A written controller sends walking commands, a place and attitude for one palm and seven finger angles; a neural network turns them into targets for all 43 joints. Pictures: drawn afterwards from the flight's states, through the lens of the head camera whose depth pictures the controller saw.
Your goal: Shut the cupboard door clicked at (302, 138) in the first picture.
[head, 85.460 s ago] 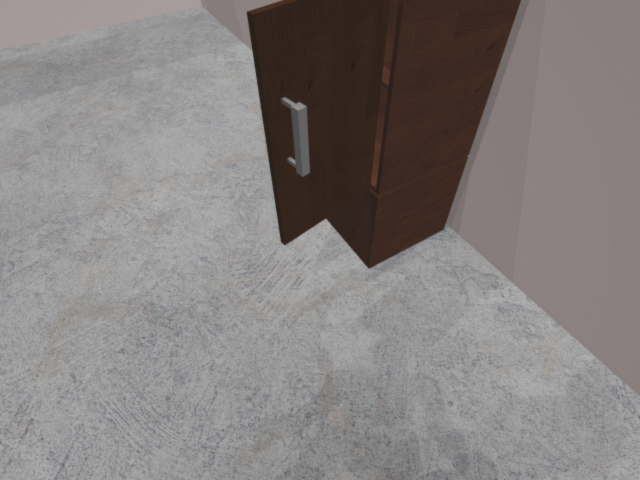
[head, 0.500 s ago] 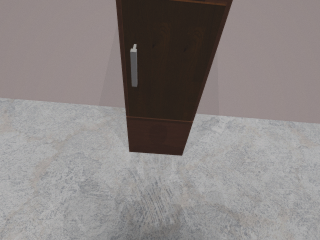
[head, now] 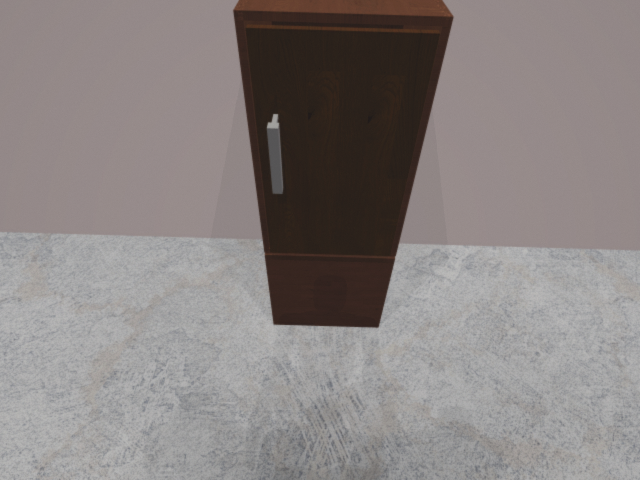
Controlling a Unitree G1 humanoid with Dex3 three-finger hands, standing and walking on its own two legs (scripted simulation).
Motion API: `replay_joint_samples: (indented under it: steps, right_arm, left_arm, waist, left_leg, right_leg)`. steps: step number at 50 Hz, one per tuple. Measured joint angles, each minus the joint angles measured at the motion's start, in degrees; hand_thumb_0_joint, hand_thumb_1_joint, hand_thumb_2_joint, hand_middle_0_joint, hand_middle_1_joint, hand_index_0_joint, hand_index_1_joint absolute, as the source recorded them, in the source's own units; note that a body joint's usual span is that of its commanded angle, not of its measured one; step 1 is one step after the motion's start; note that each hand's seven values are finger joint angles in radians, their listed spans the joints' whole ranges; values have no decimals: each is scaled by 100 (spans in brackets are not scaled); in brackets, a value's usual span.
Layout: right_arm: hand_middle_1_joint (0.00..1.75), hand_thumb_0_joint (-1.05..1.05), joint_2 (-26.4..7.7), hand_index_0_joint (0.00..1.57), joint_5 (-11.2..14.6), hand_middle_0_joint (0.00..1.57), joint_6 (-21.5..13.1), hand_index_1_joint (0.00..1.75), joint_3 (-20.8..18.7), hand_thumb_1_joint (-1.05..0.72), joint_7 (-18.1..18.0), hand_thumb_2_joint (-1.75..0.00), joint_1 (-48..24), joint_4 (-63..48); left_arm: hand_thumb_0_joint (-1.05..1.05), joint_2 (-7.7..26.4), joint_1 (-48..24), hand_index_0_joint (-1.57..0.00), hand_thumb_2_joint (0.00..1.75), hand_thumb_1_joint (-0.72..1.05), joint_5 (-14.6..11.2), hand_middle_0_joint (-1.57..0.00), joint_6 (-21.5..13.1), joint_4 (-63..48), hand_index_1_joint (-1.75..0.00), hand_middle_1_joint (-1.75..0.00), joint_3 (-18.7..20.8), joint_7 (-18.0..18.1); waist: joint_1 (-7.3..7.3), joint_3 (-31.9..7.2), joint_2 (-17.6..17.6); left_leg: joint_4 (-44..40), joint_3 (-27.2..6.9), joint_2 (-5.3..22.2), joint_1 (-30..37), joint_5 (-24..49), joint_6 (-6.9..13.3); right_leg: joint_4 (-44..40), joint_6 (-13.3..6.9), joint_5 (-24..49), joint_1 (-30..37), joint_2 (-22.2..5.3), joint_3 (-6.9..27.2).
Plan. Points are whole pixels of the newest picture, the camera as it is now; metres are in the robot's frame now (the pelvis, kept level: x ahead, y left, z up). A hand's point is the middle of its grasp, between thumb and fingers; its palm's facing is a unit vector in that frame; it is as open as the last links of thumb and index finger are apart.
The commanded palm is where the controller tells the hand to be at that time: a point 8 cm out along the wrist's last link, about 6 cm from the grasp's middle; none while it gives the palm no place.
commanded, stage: let the arm hang, fingers relaxed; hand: left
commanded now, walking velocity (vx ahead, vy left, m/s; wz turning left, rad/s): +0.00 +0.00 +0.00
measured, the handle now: (276, 154) +0.74 +0.14 +0.00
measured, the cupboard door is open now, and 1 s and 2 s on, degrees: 0 0 0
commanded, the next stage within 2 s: look to check the result in 0.24 s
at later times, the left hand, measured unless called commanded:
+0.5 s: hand out of the picture -0.03 +0.16 -0.17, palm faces +0.04 -0.98 -0.17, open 7.4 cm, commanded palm none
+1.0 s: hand out of the picture +0.00 +0.14 -0.17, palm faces +0.03 -0.99 -0.16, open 7.4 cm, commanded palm none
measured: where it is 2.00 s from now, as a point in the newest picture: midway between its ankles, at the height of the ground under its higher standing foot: outside the picture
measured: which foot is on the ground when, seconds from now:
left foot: down 0.00-1.00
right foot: down 0.00-1.00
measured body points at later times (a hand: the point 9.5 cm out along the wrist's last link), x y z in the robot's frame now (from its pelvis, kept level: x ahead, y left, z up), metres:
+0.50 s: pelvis +0.01 -0.01 +0.00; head +0.01 -0.01 +0.45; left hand -0.03 +0.21 -0.16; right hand -0.01 -0.23 -0.16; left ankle +0.05 +0.09 -0.74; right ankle +0.00 -0.13 -0.74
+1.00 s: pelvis +0.02 -0.02 +0.00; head +0.02 -0.02 +0.45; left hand +0.00 +0.19 -0.16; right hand +0.01 -0.23 -0.16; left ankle +0.05 +0.09 -0.74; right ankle +0.00 -0.13 -0.74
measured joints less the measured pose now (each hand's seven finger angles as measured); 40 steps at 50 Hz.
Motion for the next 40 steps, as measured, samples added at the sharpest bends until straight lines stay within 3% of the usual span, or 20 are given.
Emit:
replay_joint_samples:
  steps: [40]
  right_arm:
    - [29, 1, -162, 20, 43, 20, -56, 30, 2, -91, -9, -90, -204, 24]
  left_arm:
    - [0, 60, -187, -20, 89, 91, -28, -20, -47, 31, -30, -30, 3, 3]
  waist:
    - [-8, 208, -7]
  left_leg:
    - [-183, -22, 78, 240, -16, -111]
  right_leg:
    - [-201, -83, -5, 239, 84, -7]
